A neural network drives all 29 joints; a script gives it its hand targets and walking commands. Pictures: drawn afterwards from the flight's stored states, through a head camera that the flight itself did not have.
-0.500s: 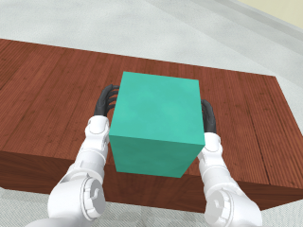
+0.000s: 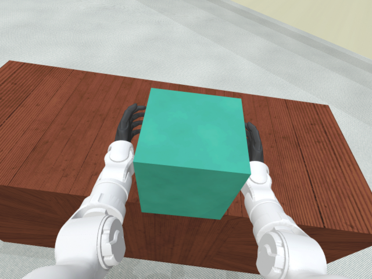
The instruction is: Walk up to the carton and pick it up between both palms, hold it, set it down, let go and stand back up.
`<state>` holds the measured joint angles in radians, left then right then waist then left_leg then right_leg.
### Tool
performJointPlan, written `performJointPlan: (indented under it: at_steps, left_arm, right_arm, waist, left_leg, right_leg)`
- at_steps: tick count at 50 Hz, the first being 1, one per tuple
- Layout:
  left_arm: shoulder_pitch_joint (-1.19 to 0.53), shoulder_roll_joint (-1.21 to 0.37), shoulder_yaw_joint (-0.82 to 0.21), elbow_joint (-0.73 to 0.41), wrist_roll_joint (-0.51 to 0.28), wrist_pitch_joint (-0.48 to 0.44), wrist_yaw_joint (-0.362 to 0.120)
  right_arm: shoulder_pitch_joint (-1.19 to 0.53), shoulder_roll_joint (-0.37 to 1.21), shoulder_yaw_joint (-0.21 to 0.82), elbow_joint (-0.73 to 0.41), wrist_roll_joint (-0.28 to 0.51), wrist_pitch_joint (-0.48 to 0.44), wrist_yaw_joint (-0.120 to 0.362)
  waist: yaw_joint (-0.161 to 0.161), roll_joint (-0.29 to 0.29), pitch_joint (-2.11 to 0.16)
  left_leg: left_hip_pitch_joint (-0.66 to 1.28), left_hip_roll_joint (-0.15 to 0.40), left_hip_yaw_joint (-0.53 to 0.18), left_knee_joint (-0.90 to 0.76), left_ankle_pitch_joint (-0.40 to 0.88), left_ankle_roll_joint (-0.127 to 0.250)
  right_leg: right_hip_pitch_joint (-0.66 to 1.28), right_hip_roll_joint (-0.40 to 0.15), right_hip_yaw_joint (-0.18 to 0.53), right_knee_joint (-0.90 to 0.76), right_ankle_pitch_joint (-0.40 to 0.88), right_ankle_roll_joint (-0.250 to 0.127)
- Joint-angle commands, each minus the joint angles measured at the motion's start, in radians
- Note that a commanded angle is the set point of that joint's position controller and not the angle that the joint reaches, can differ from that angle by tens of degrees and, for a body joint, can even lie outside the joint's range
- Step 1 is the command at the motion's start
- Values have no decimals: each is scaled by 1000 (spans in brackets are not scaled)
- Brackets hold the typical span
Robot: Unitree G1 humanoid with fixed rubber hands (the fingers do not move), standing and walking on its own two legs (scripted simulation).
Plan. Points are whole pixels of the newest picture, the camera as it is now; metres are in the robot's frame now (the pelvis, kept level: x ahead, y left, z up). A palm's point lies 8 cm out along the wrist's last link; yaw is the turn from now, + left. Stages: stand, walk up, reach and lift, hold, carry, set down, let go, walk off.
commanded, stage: reach and lift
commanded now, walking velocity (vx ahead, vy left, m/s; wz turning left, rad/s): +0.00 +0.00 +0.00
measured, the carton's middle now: (188, 158) +0.38 -0.01 +0.03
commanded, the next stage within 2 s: hold in 1.82 s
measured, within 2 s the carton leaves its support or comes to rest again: neither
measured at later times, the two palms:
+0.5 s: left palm (112, 124) +0.39 +0.16 +0.13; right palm (252, 140) +0.37 -0.14 +0.12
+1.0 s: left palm (107, 114) +0.36 +0.15 +0.19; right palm (265, 134) +0.35 -0.15 +0.16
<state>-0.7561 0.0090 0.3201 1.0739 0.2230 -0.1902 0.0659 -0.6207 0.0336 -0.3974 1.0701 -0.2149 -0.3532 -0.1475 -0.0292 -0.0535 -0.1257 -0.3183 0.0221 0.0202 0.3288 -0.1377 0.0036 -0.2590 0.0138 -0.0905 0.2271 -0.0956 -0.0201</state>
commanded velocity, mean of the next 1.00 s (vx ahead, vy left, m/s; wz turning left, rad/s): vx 0.00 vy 0.00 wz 0.00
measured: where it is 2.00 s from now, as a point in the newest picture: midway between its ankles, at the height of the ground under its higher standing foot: outside the picture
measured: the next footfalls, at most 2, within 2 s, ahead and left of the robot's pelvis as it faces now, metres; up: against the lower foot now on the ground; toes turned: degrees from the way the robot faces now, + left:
none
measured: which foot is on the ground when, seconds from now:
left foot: down 0.00-1.00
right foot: down 0.00-1.00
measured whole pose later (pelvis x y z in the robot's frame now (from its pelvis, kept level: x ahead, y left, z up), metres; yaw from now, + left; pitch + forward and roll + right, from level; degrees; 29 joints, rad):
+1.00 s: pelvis -0.01 +0.01 +0.00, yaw +1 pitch -3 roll -1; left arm -0.62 -0.04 0.23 0.26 0.23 0.48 0.06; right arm -0.56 -0.04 -0.08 0.55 0.13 0.11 -0.17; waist -0.07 -0.06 -0.04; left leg -0.13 0.01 -0.01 0.36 -0.16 0.01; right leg -0.06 0.01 -0.10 0.24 -0.12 -0.01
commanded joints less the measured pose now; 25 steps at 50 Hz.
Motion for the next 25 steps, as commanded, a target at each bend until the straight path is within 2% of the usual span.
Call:
performJointPlan:
  at_steps: [1, 5, 8, 10, 13, 16, 17, 21, 23, 25]
  left_arm:
    - [-615, -646, -321, -137, 10, -13, -129]
    - [-573, -622, -285, -142, 28, 60, -145]
    - [-508, -594, -234, -141, 56, 152, -170]
    - [-499, -582, -214, -185, 62, 216, -187]
    - [-523, -616, -261, -303, 32, 281, -194]
    - [-572, -676, -374, -424, -31, 298, -176]
    - [-589, -698, -419, -477, -51, 295, -166]
    - [-595, -747, -555, -641, -98, 299, -121]
    - [-546, -739, -571, -670, -86, 333, -112]
    - [-455, -699, -534, -645, -48, 406, -124]
  right_arm:
    - [-802, 583, 416, -229, -15, -31, 144]
    - [-773, 570, 421, -228, 26, 44, 143]
    - [-752, 538, 394, -229, 47, 110, 137]
    - [-739, 523, 380, -246, 64, 150, 135]
    - [-778, 519, 402, -333, 108, 173, 135]
    - [-865, 530, 481, -466, 174, 156, 136]
    - [-875, 541, 508, -497, 194, 151, 135]
    - [-860, 545, 599, -618, 252, 159, 121]
    - [-817, 523, 615, -625, 270, 193, 111]
    - [-749, 490, 614, -585, 286, 254, 97]
  waist:
    - [13, 63, -507]
    - [23, 34, -369]
    - [28, 0, -230]
    - [24, -9, -181]
    - [13, 11, -250]
    - [-3, 58, -436]
    - [-17, 73, -504]
    - [-41, 130, -644]
    - [-46, 142, -579]
    - [-48, 119, -405]
  left_leg:
    - [159, -22, 23, -11, 194, -34]
    - [158, -25, 27, -44, 118, -13]
    - [159, -28, 38, -81, 34, 5]
    - [177, -32, 48, -90, 26, 11]
    - [252, -34, 45, -70, 103, 1]
    - [354, -39, 27, -2, 293, -27]
    - [395, -36, 15, 25, 366, -41]
    - [516, -28, -36, 105, 594, -87]
    - [531, -25, -51, 110, 602, -94]
    - [497, -25, -54, 85, 511, -83]
  right_leg:
    - [338, -1, 21, 58, 327, 14]
    - [353, -6, 30, 37, 248, 20]
    - [361, -7, 34, 7, 145, 25]
    - [364, -6, 32, -5, 108, 30]
    - [369, 5, 17, 0, 144, 31]
    - [362, 18, 6, 28, 292, 31]
    - [357, 24, 3, 36, 345, 29]
    - [305, 40, 2, 46, 453, 23]
    - [280, 44, 2, 31, 418, 20]
    - [278, 42, 4, 13, 331, 20]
